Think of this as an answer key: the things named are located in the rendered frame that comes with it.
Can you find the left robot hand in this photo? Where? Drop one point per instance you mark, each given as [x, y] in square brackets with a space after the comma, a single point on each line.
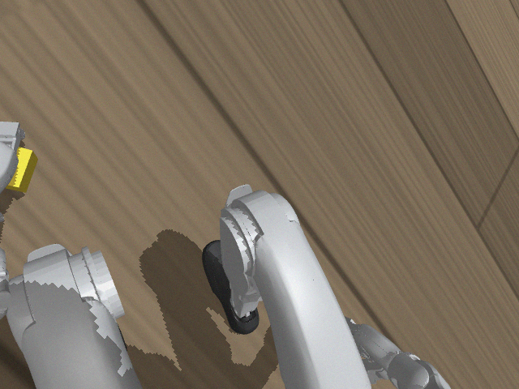
[10, 136]

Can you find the right robot foot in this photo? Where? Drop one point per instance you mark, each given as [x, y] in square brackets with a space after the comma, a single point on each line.
[219, 283]

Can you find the right robot hand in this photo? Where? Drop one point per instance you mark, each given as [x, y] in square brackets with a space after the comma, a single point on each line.
[374, 346]

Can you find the cube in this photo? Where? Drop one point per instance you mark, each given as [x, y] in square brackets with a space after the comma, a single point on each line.
[24, 171]

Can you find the right robot arm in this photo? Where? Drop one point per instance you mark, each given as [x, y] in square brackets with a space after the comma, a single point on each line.
[407, 371]

